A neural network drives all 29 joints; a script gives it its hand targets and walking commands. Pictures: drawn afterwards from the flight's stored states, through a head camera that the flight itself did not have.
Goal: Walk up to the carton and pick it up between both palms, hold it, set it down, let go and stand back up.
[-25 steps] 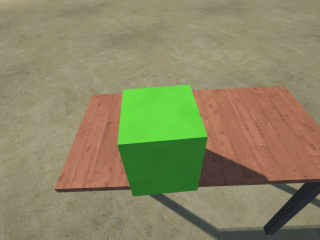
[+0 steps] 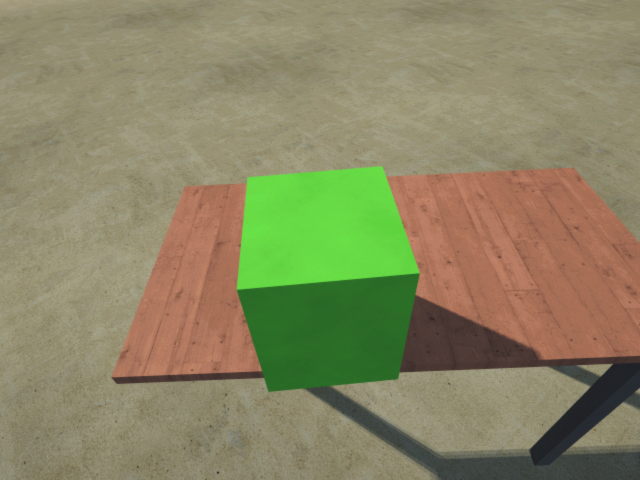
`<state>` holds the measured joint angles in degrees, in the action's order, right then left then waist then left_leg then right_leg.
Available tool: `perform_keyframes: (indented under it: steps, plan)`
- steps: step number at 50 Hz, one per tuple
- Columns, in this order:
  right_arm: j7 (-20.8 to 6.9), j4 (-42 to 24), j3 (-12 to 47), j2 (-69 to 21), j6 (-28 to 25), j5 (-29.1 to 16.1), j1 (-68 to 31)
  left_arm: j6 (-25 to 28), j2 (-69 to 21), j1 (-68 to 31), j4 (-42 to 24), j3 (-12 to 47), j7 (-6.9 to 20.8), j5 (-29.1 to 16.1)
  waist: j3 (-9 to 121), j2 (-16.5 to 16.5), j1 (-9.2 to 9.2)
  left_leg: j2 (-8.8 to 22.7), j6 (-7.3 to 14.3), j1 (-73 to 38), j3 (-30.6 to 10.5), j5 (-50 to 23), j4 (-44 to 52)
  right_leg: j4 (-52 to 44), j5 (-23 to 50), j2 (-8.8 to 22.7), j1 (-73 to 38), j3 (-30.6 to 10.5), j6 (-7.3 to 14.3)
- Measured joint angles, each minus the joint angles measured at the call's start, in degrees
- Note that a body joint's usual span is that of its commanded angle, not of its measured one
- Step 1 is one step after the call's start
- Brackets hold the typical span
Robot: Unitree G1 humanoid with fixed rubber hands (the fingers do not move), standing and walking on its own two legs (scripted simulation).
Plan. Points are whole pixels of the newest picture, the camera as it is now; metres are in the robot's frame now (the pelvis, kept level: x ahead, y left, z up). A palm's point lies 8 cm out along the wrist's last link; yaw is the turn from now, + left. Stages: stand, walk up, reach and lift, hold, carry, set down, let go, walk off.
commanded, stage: stand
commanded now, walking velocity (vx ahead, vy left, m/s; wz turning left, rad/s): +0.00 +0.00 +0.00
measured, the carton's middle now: (324, 280) +0.41 +0.04 +0.03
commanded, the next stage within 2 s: none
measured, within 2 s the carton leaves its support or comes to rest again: neither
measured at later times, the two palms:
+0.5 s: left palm out of the picture +0.01 +0.23 -0.14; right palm out of the picture +0.00 -0.23 -0.14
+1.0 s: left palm out of the picture +0.01 +0.22 -0.14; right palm out of the picture +0.01 -0.23 -0.14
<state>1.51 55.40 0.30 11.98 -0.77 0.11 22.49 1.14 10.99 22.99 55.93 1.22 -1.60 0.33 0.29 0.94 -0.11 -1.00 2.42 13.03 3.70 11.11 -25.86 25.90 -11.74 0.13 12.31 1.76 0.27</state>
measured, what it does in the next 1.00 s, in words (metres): stands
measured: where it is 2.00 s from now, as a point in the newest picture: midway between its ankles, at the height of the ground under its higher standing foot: outside the picture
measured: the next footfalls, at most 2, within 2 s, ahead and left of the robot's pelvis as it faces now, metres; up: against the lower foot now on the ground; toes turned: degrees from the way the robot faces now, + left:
none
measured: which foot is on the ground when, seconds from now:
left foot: down 0.00-1.00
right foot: down 0.00-1.00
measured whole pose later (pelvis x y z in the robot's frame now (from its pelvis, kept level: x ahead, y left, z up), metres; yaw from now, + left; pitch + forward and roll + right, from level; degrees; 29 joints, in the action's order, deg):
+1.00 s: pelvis +0.03 +0.00 +0.00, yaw +0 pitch -1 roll +0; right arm 2.6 59.7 0.6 9.7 -1.1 -0.1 20.7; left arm 1.0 9.4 19.9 60.9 1.4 -2.6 0.1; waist -0.4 0.6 -0.1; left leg -1.2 2.2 10.0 3.5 12.4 -23.4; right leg 23.5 -13.1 0.2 9.3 1.8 0.3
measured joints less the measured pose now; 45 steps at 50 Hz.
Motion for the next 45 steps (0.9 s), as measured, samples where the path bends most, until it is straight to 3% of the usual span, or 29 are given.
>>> perform_keyframes:
  steps: [45]
  plan:
    - [1.00,4.08,0.29,-2.16,-0.31,-0.23,-1.65,-0.14,-1.46,-2.95,4.46,0.09,-0.92,-0.21,-0.67,-0.38,0.02,-0.12,-0.28,-2.77,-0.22,1.17,2.28,-2.24,-1.25,-0.03,-2.78,0.08,0.04]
